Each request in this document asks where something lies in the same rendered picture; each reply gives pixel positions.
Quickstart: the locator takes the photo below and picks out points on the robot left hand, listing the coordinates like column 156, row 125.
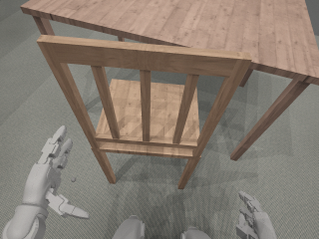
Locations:
column 46, row 172

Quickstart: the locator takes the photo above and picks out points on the robot thigh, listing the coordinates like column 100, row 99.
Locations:
column 131, row 229
column 193, row 234

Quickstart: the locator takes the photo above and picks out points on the left robot forearm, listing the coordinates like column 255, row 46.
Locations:
column 28, row 222

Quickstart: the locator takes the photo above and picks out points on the table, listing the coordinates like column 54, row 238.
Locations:
column 278, row 34

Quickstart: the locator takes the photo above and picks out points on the robot right hand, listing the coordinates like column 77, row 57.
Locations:
column 259, row 224

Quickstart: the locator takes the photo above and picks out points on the robot left thigh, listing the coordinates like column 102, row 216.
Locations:
column 131, row 229

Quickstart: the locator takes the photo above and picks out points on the chair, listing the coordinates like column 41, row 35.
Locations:
column 142, row 117

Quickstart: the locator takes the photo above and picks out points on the robot right thigh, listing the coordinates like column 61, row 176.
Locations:
column 193, row 234

